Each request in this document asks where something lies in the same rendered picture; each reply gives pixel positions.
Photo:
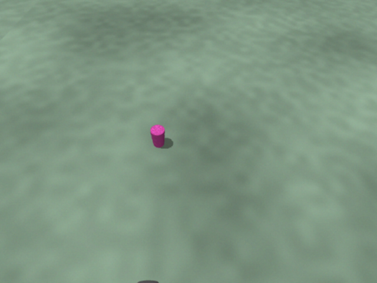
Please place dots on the cup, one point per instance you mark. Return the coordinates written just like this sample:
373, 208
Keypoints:
157, 134

